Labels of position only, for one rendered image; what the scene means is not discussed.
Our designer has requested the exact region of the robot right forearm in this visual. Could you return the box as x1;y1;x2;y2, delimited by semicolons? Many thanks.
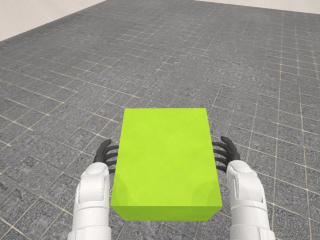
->
226;160;276;240

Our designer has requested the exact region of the right robot hand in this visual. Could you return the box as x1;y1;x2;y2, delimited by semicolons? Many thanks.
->
212;136;241;173

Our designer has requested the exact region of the carton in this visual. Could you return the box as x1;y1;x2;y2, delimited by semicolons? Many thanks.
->
110;108;223;221

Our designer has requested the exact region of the robot left forearm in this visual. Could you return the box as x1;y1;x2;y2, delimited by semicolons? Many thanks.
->
67;162;112;240

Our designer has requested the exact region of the left robot hand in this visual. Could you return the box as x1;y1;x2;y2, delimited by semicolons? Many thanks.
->
93;139;119;174

